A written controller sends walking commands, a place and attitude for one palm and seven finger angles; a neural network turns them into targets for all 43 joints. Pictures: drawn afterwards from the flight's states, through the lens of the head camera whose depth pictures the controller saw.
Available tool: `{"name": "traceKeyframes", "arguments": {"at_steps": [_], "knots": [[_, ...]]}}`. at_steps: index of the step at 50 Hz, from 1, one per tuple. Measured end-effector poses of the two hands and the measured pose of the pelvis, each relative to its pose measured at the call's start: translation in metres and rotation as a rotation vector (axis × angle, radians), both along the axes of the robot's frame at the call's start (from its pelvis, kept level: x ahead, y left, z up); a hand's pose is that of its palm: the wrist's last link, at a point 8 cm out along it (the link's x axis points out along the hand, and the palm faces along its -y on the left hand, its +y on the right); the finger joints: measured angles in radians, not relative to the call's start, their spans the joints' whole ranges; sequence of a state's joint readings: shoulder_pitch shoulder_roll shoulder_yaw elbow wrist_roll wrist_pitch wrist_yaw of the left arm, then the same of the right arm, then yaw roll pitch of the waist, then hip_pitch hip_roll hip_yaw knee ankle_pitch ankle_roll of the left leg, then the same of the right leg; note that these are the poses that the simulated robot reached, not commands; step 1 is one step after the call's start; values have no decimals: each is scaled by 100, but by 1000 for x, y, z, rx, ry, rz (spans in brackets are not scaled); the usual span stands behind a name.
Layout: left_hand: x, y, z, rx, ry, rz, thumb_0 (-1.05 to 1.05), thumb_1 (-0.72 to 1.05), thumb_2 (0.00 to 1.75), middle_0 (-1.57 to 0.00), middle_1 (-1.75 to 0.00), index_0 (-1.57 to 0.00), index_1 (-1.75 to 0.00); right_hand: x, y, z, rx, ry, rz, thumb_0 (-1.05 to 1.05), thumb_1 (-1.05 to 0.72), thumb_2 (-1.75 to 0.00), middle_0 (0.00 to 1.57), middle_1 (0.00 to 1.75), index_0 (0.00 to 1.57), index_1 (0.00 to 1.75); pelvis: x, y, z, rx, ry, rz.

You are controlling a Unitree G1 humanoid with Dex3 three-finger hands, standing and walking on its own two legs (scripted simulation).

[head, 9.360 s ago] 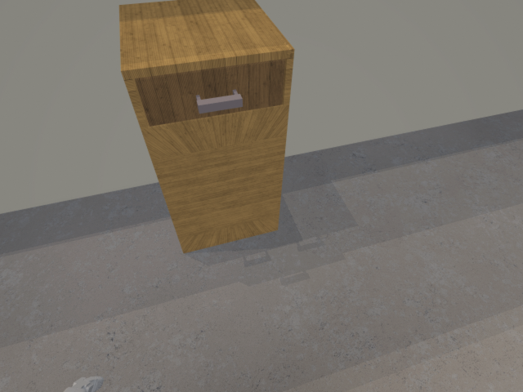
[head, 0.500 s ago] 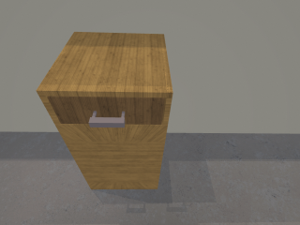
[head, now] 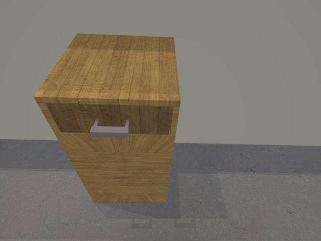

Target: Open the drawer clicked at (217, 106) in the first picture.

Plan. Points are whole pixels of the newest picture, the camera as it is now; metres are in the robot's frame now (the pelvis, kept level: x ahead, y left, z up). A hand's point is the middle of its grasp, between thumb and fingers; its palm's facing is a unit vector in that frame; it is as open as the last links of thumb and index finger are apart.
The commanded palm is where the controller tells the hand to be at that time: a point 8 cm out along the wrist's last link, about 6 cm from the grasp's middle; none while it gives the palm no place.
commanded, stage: shuffle to correct the standing spot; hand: left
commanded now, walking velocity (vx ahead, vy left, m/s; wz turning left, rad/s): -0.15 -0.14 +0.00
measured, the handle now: (111, 127) +0.46 +0.19 -0.01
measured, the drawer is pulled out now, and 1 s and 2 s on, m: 0.00 0.00 0.00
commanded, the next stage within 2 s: come to a stop and stand still in 0.06 s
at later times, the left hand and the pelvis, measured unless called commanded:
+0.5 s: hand out of the picture +0.00 +0.13 -0.17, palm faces +0.03 -0.97 -0.23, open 7.4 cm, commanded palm none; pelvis -0.01 -0.04 -0.01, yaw +1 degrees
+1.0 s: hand out of the picture +0.00 +0.09 -0.17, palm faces +0.04 -0.98 -0.21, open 7.3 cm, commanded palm none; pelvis +0.01 -0.08 +0.00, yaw +2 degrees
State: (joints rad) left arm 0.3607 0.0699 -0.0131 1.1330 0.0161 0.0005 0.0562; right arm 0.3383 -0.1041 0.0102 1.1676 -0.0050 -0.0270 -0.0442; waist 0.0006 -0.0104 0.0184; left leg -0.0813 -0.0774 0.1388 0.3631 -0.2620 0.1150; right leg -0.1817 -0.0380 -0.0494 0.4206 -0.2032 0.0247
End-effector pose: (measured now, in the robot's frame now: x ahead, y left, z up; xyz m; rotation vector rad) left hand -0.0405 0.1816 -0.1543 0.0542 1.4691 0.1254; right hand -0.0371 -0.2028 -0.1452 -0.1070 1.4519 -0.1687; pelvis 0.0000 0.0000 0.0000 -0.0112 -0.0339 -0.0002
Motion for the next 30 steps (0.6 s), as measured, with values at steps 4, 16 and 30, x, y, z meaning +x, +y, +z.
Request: {"name": "traceKeyframes", "arguments": {"at_steps": [4, 16, 30], "knots": [[-1, -1, 0, 3, 8, 1, 1, 91, 90, -20, -30, -20, -30, 3, -2, 0, -1, -6, -1, 1, -90, -90, 20, 30, 20, 29, 0, -2, 0, 4, 3, -1], [9, 9, 0, 89, -51, -24, 1, 91, 90, -20, -30, -20, -30, 14, -30, -12, 9, -62, 31, 1, -90, -90, 21, 30, 20, 30, -15, -23, -10, 19, 25, 15], [41, -7, 18, 127, -141, -47, 1, 92, 90, -20, -30, -20, -30, 47, -68, -11, 22, -150, 88, 1, -91, -90, 20, 30, 20, 29, -3, -50, -4, 24, 11, 21]]}}
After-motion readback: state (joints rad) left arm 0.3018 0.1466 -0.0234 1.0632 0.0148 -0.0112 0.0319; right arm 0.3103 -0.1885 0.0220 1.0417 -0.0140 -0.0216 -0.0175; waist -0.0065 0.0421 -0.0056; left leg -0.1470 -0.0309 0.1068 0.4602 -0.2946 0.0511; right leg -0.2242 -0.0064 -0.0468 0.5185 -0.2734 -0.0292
